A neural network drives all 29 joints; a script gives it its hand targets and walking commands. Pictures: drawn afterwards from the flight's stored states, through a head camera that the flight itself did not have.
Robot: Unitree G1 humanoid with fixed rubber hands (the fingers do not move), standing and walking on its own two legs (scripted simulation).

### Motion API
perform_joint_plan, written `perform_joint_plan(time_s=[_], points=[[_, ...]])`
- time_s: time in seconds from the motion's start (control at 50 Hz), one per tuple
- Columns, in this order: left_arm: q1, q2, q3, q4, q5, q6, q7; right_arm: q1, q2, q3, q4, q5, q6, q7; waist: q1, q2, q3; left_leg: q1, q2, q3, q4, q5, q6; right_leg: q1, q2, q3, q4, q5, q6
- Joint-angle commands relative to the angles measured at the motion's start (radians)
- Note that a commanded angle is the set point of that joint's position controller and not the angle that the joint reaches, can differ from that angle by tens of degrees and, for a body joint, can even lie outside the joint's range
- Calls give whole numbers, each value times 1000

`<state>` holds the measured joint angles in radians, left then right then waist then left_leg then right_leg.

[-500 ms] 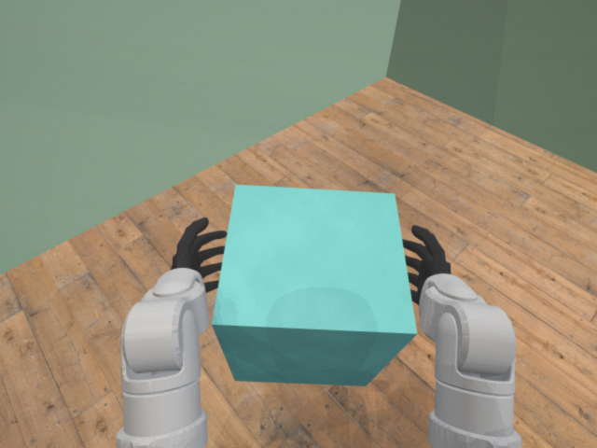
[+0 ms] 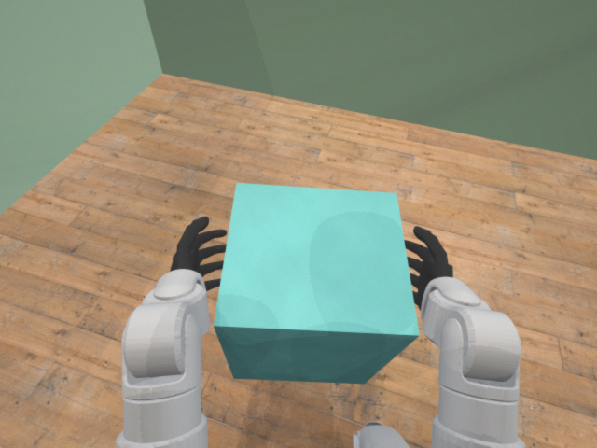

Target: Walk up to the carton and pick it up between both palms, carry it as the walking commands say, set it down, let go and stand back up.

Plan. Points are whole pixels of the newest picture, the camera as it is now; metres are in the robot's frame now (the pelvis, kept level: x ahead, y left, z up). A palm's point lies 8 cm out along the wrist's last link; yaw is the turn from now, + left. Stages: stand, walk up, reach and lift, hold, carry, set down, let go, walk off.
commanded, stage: carry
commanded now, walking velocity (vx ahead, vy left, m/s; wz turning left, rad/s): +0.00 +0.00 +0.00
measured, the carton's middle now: (307, 294) +0.31 +0.01 +0.03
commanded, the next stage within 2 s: none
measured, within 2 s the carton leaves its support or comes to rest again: neither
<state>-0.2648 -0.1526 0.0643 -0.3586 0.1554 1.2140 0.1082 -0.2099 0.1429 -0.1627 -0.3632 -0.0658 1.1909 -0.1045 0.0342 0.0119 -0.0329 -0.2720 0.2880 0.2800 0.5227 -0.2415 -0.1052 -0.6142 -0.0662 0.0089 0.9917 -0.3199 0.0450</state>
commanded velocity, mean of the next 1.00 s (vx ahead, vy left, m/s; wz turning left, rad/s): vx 0.00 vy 0.00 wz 0.00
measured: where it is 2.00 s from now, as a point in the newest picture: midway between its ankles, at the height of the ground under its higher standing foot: outside the picture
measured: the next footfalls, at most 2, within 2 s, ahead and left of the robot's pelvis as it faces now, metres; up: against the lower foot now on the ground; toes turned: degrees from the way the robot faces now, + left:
right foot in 0.10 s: +0.11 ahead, -0.25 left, +0.00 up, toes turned -10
left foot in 0.54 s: +0.00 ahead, -0.07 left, +0.00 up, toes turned -2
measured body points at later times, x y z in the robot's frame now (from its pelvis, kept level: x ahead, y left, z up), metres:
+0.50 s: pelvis -0.02 -0.17 -0.01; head -0.03 -0.17 +0.44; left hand +0.30 -0.09 +0.08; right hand +0.24 -0.37 +0.07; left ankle -0.03 -0.07 -0.72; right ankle +0.07 -0.24 -0.74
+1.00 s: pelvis -0.07 -0.16 -0.01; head -0.11 -0.16 +0.44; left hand +0.24 -0.07 +0.08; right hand +0.18 -0.36 +0.07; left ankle -0.04 -0.07 -0.74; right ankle +0.07 -0.25 -0.73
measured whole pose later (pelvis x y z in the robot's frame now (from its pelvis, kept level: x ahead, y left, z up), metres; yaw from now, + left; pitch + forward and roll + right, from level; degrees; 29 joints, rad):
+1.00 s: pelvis -0.07 -0.16 -0.01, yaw -8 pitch +0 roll +2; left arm -0.26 -0.15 0.11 -0.09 0.17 1.11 0.08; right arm -0.23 0.14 -0.17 -0.13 -0.12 1.14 -0.10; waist -0.03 -0.01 -0.11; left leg -0.29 -0.01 0.14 0.55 -0.28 0.05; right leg -0.47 0.03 -0.05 0.48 -0.15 -0.01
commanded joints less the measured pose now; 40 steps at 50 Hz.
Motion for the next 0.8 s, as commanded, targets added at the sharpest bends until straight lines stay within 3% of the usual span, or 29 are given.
perform_joint_plan(time_s=[0.0, 0.02, 0.04, 0.06, 0.08, 0.1, 0.12, 0.14, 0.18, 0.22, 0.26, 0.32, 0.38, 0.42, 0.46, 0.5, 0.54, 0.56, 0.64, 0.78], points=[[-304, -884, -659, 99, -423, 19, -251, -416, 856, 738, -13, 349, 39, 268, -41, 253, -206, 124, 136, 24, -81, 467, 40, 139, 52, -205, -299, -12, 17], [-320, -891, -660, 106, -433, 25, -259, -415, 858, 728, 10, 336, 40, 269, -42, 304, -217, 125, 136, 32, -53, 433, 30, 184, 64, -222, -364, 33, 18], [-324, -901, -663, 116, -442, 26, -265, -429, 864, 720, 22, 328, 40, 270, -28, 290, -239, 105, 112, 59, 26, 387, 12, 268, 79, -231, -459, 123, 12], [-325, -906, -663, 124, -446, 21, -267, -443, 870, 715, 32, 319, 38, 271, -9, 180, -283, 45, 56, 82, 180, 270, -11, 390, 93, -197, -567, 225, 4], [-344, -913, -659, 118, -450, 15, -271, -448, 862, 713, 49, 307, 36, 272, 9, -16, -280, -120, 1, 72, 364, -57, -26, 496, 22, -101, -631, 362, -12], [-353, -887, -641, 110, -456, 15, -274, -442, 857, 715, 87, 292, 41, 271, -13, -293, -262, -332, -93, 47, 595, -552, -63, 558, -230, 208, -532, 902, -72], [-326, -916, -627, 139, -441, 5, -275, -479, 902, 755, 44, 337, 40, 276, 3, -431, -381, -405, -102, -127, 706, -563, -46, 613, -278, 296, -484, 1172, -235], [-321, -933, -613, 122, -433, -6, -274, -534, 919, 774, 13, 359, 32, 279, -4, -375, -395, -409, -104, -175, 775, -538, -36, 597, -241, 263, -458, 1140, -223], [-358, -943, -583, 95, -432, -39, -274, -602, 963, 781, 25, 393, 8, 279, -17, -288, -405, -421, -93, -225, 751, -393, -14, 560, -177, 192, -444, 835, -167], [-376, -972, -576, 69, -417, -67, -276, -650, 992, 803, -27, 417, -17, 275, -24, -254, -445, -386, -104, -214, 747, -276, 3, 507, -167, 150, -483, 572, -183], [-355, -988, -571, 54, -405, -85, -268, -665, 997, 814, -75, 433, -32, 268, -23, -208, -461, -353, -123, -216, 715, -238, 19, 472, -183, 187, -543, 367, -208], [-307, -986, -587, 41, -387, -86, -249, -607, 965, 823, -99, 441, -27, 264, -22, -140, -451, -287, -157, -231, 596, -240, 52, 434, -217, 272, -636, 170, -236], [-281, -970, -604, 56, -371, -67, -236, -523, 918, 809, -44, 432, -4, 280, -20, -98, -417, -203, -198, -235, 426, -289, 85, 405, -233, 320, -690, 124, -240], [-280, -959, -608, 84, -365, -53, -235, -496, 899, 790, 9, 419, 7, 291, -20, -97, -388, -143, -232, -225, 301, -300, 96, 391, -219, 317, -715, 139, -213], [-287, -949, -610, 118, -368, -40, -241, -492, 893, 772, 58, 404, 14, 295, -25, -105, -361, -72, -261, -207, 149, -268, 102, 384, -195, 297, -735, 136, -166], [-316, -940, -613, 135, -380, -31, -250, -497, 900, 757, 93, 389, 14, 293, -37, -101, -339, 43, -272, -174, -61, -153, 107, 374, -148, 257, -754, 119, -89], [-329, -930, -602, 158, -385, -29, -259, -503, 903, 734, 120, 361, 12, 288, -32, -89, -325, 158, -231, -197, -100, -125, 115, 329, -95, 206, -800, 102, -1], [-361, -923, -603, 140, -389, -30, -266, -511, 913, 731, 133, 348, 3, 286, -39, -47, -300, 119, -216, -208, -72, -193, 124, 317, -64, 153, -809, 30, 28], [-439, -933, -620, 132, -433, -30, -274, -562, 924, 714, 127, 357, -5, 279, -50, -41, -230, -23, -178, -261, -119, -284, 130, 328, -47, 134, -749, -28, -22], [-396, -916, -551, 227, -381, -60, -272, -561, 904, 690, 186, 325, -35, 274, -49, -71, -241, -49, -209, -251, -107, -304, 158, 320, -41, 130, -759, -79, -20]])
